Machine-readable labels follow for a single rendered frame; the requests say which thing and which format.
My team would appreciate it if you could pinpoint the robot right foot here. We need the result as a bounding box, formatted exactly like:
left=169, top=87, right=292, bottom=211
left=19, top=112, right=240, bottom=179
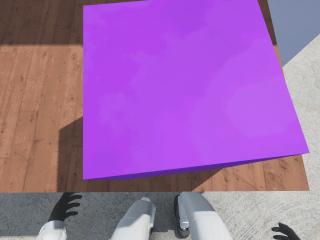
left=174, top=194, right=190, bottom=239

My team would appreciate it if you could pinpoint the right robot thigh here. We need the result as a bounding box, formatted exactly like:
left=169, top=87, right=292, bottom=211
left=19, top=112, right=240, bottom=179
left=177, top=191, right=233, bottom=240

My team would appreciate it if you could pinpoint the left robot forearm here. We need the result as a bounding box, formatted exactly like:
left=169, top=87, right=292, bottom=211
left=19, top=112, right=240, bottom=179
left=35, top=220, right=67, bottom=240

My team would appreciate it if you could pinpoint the robot right hand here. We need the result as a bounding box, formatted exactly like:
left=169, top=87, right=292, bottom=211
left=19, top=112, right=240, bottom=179
left=271, top=222, right=301, bottom=240

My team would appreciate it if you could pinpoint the pedestal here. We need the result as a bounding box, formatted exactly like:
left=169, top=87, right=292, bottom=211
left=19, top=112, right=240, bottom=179
left=0, top=0, right=310, bottom=193

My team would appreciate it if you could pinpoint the robot left hand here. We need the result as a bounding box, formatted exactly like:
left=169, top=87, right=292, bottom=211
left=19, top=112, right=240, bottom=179
left=48, top=192, right=83, bottom=222

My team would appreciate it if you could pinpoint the carton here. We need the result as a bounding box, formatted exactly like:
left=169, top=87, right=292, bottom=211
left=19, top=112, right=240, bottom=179
left=83, top=0, right=310, bottom=180

